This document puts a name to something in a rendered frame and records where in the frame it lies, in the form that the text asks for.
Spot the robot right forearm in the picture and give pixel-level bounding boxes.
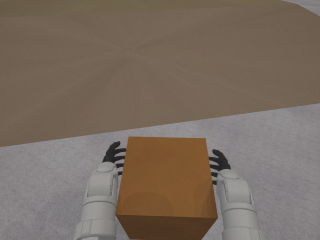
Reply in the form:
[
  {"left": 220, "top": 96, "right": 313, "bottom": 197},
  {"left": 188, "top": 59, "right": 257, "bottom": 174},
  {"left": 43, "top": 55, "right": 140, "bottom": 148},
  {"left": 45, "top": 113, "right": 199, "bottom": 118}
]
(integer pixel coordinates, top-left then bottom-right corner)
[{"left": 216, "top": 169, "right": 267, "bottom": 240}]

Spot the robot left forearm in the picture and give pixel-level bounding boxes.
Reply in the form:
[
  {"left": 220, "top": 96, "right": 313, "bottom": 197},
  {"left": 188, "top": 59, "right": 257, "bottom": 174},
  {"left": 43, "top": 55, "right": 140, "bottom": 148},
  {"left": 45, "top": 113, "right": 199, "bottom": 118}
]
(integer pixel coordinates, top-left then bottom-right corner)
[{"left": 72, "top": 161, "right": 119, "bottom": 240}]

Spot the left robot hand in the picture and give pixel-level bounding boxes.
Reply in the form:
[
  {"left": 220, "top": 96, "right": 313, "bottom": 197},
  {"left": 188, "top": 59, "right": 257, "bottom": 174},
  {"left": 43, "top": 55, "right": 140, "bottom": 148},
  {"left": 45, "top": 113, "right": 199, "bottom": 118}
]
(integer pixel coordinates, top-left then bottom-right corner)
[{"left": 102, "top": 141, "right": 126, "bottom": 176}]

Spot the carton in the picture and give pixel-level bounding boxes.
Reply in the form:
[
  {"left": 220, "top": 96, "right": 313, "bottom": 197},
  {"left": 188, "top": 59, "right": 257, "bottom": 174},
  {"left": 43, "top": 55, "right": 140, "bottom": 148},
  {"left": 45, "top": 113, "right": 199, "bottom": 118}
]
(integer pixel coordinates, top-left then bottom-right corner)
[{"left": 115, "top": 136, "right": 218, "bottom": 240}]

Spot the right robot hand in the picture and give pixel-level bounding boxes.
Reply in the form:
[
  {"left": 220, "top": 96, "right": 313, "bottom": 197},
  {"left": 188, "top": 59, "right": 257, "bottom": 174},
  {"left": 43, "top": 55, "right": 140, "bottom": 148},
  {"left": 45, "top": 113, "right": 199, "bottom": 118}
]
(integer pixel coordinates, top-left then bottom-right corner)
[{"left": 208, "top": 149, "right": 231, "bottom": 185}]

